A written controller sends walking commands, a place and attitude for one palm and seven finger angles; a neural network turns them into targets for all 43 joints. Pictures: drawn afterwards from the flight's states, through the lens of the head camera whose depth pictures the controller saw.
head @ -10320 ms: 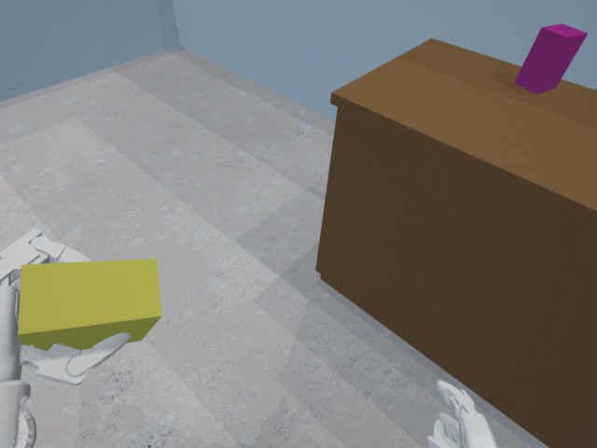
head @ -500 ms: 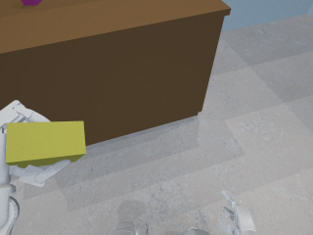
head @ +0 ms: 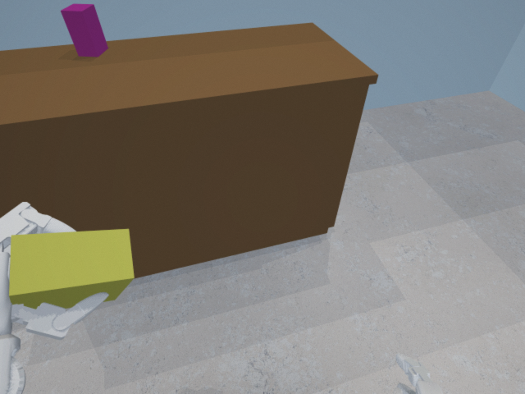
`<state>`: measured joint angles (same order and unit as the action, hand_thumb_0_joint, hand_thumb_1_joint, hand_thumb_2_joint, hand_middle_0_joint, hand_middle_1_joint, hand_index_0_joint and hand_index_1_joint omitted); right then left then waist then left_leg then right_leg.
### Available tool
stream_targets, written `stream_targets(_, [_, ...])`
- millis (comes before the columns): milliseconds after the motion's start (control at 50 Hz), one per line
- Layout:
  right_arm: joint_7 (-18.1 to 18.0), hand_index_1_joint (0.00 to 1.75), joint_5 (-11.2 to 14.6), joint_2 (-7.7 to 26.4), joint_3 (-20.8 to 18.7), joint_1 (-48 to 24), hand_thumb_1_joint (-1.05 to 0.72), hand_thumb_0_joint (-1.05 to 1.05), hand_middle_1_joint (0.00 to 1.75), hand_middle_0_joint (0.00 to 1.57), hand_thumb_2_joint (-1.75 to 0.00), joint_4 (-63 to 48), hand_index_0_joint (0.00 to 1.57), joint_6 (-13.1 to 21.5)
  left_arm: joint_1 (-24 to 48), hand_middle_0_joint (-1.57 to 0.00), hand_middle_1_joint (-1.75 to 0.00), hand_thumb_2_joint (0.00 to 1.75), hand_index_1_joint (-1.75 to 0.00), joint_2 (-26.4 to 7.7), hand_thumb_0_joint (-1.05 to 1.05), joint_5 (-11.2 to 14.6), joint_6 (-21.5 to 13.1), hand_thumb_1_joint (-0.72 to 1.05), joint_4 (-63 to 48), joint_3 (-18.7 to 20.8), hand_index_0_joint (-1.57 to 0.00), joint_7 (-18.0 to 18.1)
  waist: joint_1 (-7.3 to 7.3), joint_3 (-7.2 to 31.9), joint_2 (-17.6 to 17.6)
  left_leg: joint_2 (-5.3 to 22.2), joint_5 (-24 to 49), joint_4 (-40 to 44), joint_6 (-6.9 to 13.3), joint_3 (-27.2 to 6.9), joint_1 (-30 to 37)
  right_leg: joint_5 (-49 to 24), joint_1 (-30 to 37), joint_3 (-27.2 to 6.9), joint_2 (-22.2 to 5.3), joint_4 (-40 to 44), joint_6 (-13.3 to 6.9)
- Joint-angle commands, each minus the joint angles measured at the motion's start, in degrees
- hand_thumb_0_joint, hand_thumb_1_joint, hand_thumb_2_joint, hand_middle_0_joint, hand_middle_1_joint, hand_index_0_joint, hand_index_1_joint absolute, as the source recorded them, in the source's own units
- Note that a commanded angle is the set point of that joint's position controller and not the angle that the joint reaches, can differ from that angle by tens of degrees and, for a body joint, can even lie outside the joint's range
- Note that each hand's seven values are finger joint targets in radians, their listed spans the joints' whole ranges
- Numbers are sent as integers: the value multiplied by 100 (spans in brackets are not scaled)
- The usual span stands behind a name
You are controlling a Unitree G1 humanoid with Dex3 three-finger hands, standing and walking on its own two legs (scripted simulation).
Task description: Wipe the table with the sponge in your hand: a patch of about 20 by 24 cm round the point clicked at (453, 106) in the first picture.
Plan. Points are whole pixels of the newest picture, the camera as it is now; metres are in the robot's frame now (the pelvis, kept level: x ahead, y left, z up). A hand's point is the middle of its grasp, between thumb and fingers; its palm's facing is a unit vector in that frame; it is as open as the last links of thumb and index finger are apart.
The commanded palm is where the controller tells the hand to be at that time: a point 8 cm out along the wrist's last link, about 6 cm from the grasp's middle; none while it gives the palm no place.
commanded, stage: take the last steps up to it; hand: left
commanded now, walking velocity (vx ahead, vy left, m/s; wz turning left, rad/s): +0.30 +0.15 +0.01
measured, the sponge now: (88, 271) +0.22 +0.23 +0.15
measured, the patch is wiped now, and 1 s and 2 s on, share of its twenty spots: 0.00 0.00 0.00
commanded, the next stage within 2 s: none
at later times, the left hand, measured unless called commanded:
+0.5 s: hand (44, 216) +0.28 +0.31 +0.17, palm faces +0.40 -0.79 -0.46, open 10.0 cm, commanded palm +0.22 +0.34 +0.18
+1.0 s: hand (44, 178) +0.37 +0.36 +0.16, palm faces +0.38 -0.80 -0.47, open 9.9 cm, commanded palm +0.31 +0.41 +0.18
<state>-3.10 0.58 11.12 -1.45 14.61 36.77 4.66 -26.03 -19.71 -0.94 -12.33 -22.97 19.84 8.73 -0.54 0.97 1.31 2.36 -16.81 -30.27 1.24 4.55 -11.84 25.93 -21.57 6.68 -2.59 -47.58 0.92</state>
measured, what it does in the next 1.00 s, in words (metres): walks ahead: right foot, then left foot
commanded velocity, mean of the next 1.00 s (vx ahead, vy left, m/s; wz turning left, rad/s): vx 0.30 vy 0.15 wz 0.02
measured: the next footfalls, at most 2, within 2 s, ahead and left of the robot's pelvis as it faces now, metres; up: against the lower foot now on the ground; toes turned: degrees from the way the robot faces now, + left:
right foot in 0.06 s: +0.07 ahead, -0.11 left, +0.00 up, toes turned -8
left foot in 0.42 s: +0.12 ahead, +0.20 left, +0.00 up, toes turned +9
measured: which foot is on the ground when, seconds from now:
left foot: down 0.00-0.08, up 0.10-0.40, down 0.42-0.70, up 0.72-1.00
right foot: up 0.00-0.04, down 0.06-0.42, up 0.44-0.66, down 0.68-1.00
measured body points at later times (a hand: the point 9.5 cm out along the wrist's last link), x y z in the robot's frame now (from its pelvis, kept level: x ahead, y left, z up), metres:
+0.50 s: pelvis +0.06 +0.07 -0.01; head +0.10 +0.08 +0.44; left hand +0.25 +0.35 +0.20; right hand +0.22 -0.19 -0.10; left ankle +0.08 +0.19 -0.74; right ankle +0.02 -0.07 -0.69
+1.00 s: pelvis +0.15 +0.12 +0.00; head +0.21 +0.12 +0.45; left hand +0.34 +0.40 +0.18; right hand +0.32 -0.13 -0.10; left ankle +0.22 +0.29 -0.70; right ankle +0.13 -0.01 -0.74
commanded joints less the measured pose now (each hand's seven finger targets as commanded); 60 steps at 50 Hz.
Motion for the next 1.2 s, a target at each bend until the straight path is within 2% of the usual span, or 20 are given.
stream_targets(0, [-69, 30, -31, 762, -164, -641, -90, 0, 30, 20, -90, -758, 20, 335, 836, -120, -160, 130, -160, -834, 0, 68, -374, 10, -1339, 287, -120, 53, 8, -246, 880, 938, -1076, 774, 573, -775, -1073, -338, 1186, 297, 55, 1856, 17])
stream_targets(20, [-66, 30, -42, 724, -154, -654, -90, 0, 30, 20, -90, -738, 20, 307, 868, -120, -160, 130, -160, -940, 0, 42, -352, 10, -1215, 367, -120, 62, -3, -143, 332, 759, -1040, 55, 433, -546, -1417, -421, 1660, -154, -242, 2339, -126])
stream_targets(60, [1, 30, -18, 618, -178, -808, -90, 0, 30, 20, -90, -832, 20, 202, 733, -120, -160, 130, -160, -1280, 0, 96, -308, 10, -870, 682, -120, 75, -60, -107, -1919, -163, -1384, -2989, -41, -9, -3029, -192, 2310, -3673, -2384, 3517, -1128])
stream_targets(80, [32, 30, -38, 720, -197, -962, -90, 0, 30, 20, -90, -818, 20, 184, 1099, -120, -160, 130, -160, -1277, 0, 187, -366, 10, -1110, 673, -120, 74, -42, -161, -1472, 64, -1049, -3759, -163, -565, -3142, -63, 2007, -3698, -2657, 3681, -1281])
stream_targets(200, [89, 30, -43, 504, -73, -989, -90, 0, 30, 20, -90, -837, 20, -94, 211, -120, -160, 130, -160, -1248, 0, 213, -604, 10, -1471, 939, -120, -9, 40, 28, -965, 495, -186, -2374, -219, -299, -1958, -1379, 1051, -1116, -1764, 3280, -890])
stream_targets(340, [-34, 30, -97, 502, -221, -726, -90, 0, 30, 20, -90, -995, 20, 162, 224, -120, -160, 130, -160, -1152, 0, 187, -520, 10, -2237, 882, -120, 202, -12, 631, -647, -147, 321, 362, -143, 755, 0, -1437, 1331, -698, -1196, 2272, -560])
stream_targets(360, [-92, 30, -51, 596, -286, -593, -90, 0, 30, 20, -90, -1007, 20, 199, 168, -120, -160, 130, -160, -1087, 0, 205, -512, 10, -2270, 807, -120, 203, 90, 712, -48, -8, 422, 709, -74, 524, 562, -1537, 1108, -474, -995, 1488, -382])
stream_targets(400, [-72, 30, -12, 819, -401, -577, -90, 0, 30, 20, -90, -1073, 20, 237, 268, -120, -160, 130, -160, -1048, 0, 170, -617, 10, -2573, 789, -120, 224, 144, 855, 2058, 1693, 1980, 988, 793, -1797, 1783, 808, -884, 182, -76, -1036, 85])
stream_targets(460, [-12, 30, 0, 727, -398, -598, -90, 0, 30, 20, -90, -880, 20, 328, 110, -120, -160, 130, -160, -1373, 0, 164, -600, 10, -2044, 1059, -120, 136, 84, 586, 1362, 1892, 1891, 1017, 1299, -1913, 1304, 802, -1545, -331, -364, -1811, 26])
stream_targets(640, [-22, 30, 28, 645, -190, -710, -90, 0, 30, 20, -90, -831, 20, 306, -252, -120, -160, 130, -160, -1149, 0, 252, -382, 10, -1680, 903, -120, 75, -31, 617, 452, 1068, 1014, -145, 489, -275, -479, -1063, 1466, 268, -93, 2069, -41])
stream_targets(660, [-30, 30, 28, 568, -180, -640, -90, 0, 30, 20, -90, -811, 20, 225, -238, -120, -160, 130, -160, -1281, 0, 198, -328, 10, -1492, 976, -120, 80, -4, 755, -513, 692, 519, -1276, 318, 54, -1207, -1087, 2147, -728, -830, 2502, -359])
stream_targets(680, [-1, 30, 2, 474, -161, -808, -90, 0, 30, 20, -90, -948, 20, 172, -75, -120, -160, 130, -160, -1389, 0, 194, -321, 10, -1444, 1059, -120, 71, -12, 627, -1867, -61, -1032, -2811, 1, 344, -2584, -1631, 2730, -3030, -2106, 2962, -958])
stream_targets(700, [39, 30, -35, 574, -158, -947, -90, 0, 30, 20, -90, -955, 20, 147, 54, -120, -160, 130, -160, -1506, 0, 299, -346, 10, -1344, 1277, -120, 89, -48, 441, -1746, -27, -1371, -3937, -136, -323, -3108, -1830, 2612, -3681, -2760, 3241, -1257])
stream_targets(780, [88, 30, -24, 534, -122, -963, -90, 0, 30, 20, -90, -746, 20, -30, 7, -120, -160, 130, -160, -1226, 0, 269, -527, 10, -1198, 1062, -120, -57, 17, 3, -624, 436, -370, -4198, -291, -619, -3083, -2311, 1804, -1762, -2087, 3034, -997])
stream_targets(860, [104, 30, -61, 534, -114, -971, -90, 0, 30, 20, -90, -830, 20, -39, 211, -120, -160, 130, -160, -1136, 0, 212, -657, 10, -1658, 791, -120, -3, 54, 199, -889, 438, -15, -2241, -230, -59, -2081, -3116, 1526, -545, -1661, 2806, -754])
stream_targets(1000, [-28, 30, -81, 558, -292, -677, -90, 0, 30, 20, -90, -1074, 20, 174, 353, -120, -160, 130, -160, -1296, 0, 183, -563, 10, -2527, 964, -120, 218, 34, 683, -587, -106, 642, 310, -146, 766, 122, -2103, 1306, -201, -1250, 1738, -479])
stream_targets(1020, [-70, 30, -42, 656, -369, -548, -90, 0, 30, 20, -90, -1070, 20, 188, 387, -120, -160, 130, -160, -1268, 0, 183, -603, 10, -2605, 977, -120, 218, 135, 843, 305, 53, 678, 582, -69, 494, 811, -2009, 888, -82, -1031, 735, -332])
stream_targets(1060, [-43, 30, -22, 808, -428, -556, -90, 0, 30, 20, -90, -1159, 20, 202, 279, -120, -160, 130, -160, -1201, 0, 119, -691, 10, -2647, 837, -120, 221, 106, 874, 2303, 1872, 2044, 1099, 794, -2221, 1525, 1314, -898, 32, -55, -1860, -7])
stream_targets(1080, [20, 30, -8, 778, -408, -547, -90, 0, 30, 20, -90, -1169, 20, 235, 304, -120, -160, 130, -160, -1309, 0, 75, -690, 10, -2259, 960, -120, 225, 141, 578, 1497, 1920, 2167, 1205, 1007, -2286, 1060, 1174, -1145, -245, -55, -2376, -86])
stream_targets(1180, [88, 30, 84, 627, -332, -679, -90, 0, 30, 20, -90, -932, 20, 325, 38, -120, -160, 130, -160, -1159, 0, 255, -672, 10, -2514, 954, -120, 42, 55, 616, 1377, 1386, 1510, 1056, 1018, -1030, 684, 107, -1508, -148, -408, -1988, 90])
